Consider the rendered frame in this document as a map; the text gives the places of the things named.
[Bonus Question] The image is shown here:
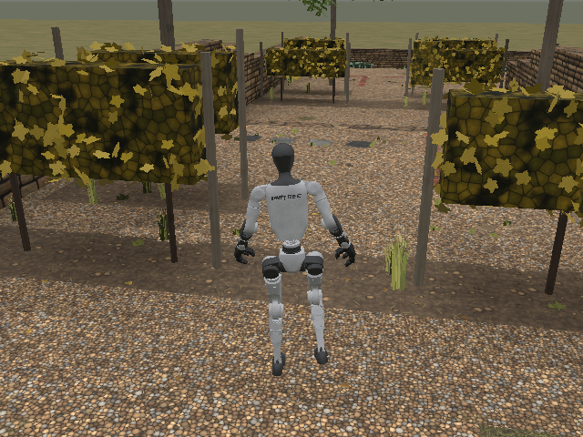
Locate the left robot hand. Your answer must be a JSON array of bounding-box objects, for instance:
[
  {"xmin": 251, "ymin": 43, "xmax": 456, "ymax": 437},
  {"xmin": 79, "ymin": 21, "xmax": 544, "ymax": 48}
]
[{"xmin": 234, "ymin": 246, "xmax": 255, "ymax": 264}]

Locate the right robot shin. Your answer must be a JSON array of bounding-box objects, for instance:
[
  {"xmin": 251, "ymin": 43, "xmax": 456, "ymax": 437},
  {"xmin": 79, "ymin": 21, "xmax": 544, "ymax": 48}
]
[{"xmin": 311, "ymin": 290, "xmax": 325, "ymax": 352}]

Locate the left robot shin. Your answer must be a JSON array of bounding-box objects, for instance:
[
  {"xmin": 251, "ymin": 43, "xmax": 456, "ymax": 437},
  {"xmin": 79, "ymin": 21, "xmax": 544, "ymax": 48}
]
[{"xmin": 269, "ymin": 303, "xmax": 282, "ymax": 363}]

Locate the robot left forearm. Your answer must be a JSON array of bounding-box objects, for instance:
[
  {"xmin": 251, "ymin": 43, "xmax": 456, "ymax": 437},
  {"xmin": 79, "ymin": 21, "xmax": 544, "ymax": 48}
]
[{"xmin": 236, "ymin": 219, "xmax": 252, "ymax": 250}]

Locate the robot shin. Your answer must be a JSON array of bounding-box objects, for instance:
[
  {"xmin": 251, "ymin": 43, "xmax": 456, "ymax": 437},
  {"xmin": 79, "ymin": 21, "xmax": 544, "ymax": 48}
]
[
  {"xmin": 269, "ymin": 303, "xmax": 282, "ymax": 363},
  {"xmin": 311, "ymin": 290, "xmax": 325, "ymax": 352}
]

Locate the left robot upper arm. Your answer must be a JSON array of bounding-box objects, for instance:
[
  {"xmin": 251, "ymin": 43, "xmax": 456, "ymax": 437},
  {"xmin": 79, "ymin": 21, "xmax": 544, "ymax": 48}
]
[{"xmin": 243, "ymin": 184, "xmax": 267, "ymax": 234}]

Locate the robot right forearm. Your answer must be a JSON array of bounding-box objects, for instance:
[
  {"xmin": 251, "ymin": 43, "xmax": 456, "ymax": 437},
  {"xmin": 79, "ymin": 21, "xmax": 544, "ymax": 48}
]
[{"xmin": 329, "ymin": 214, "xmax": 351, "ymax": 249}]

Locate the right robot hand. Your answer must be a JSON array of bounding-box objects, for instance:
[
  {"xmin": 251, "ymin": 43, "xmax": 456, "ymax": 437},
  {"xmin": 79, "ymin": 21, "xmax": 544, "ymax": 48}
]
[{"xmin": 335, "ymin": 243, "xmax": 356, "ymax": 267}]

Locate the right robot upper arm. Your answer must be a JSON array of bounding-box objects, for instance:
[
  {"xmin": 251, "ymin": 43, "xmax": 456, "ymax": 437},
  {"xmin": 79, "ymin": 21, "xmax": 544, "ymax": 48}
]
[{"xmin": 304, "ymin": 181, "xmax": 337, "ymax": 229}]

